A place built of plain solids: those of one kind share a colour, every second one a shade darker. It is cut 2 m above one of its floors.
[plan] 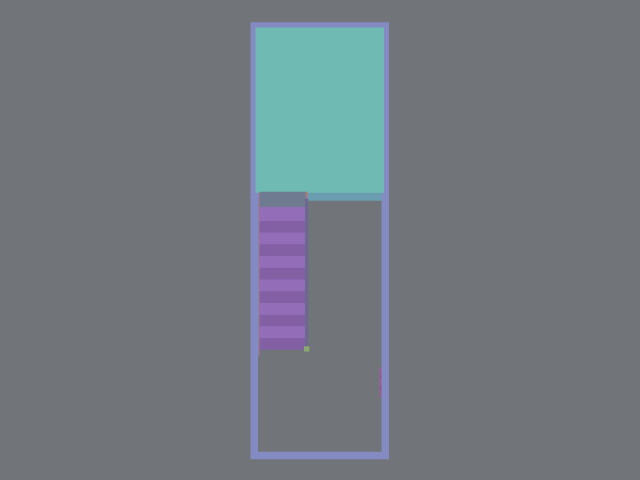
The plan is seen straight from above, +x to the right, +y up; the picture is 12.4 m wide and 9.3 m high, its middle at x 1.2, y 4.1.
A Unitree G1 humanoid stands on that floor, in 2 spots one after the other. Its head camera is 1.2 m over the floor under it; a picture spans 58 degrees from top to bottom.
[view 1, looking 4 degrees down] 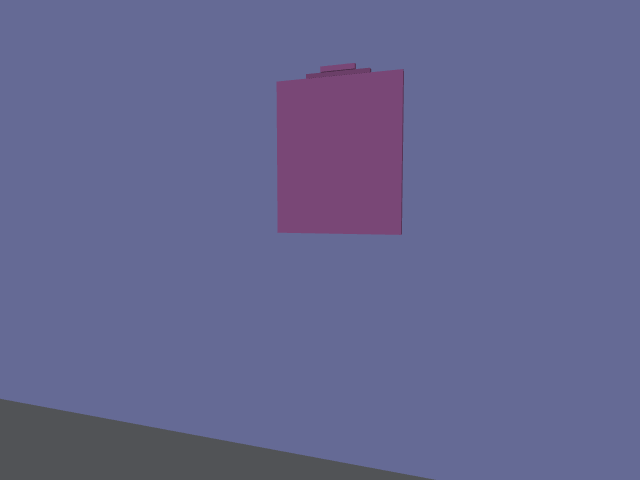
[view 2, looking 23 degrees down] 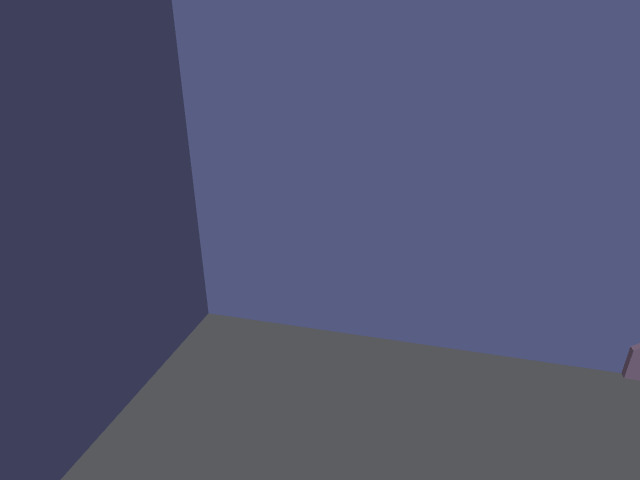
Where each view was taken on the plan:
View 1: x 0.47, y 0.81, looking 18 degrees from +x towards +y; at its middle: wall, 2.02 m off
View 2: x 1.68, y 1.00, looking -166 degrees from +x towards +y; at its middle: wall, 1.88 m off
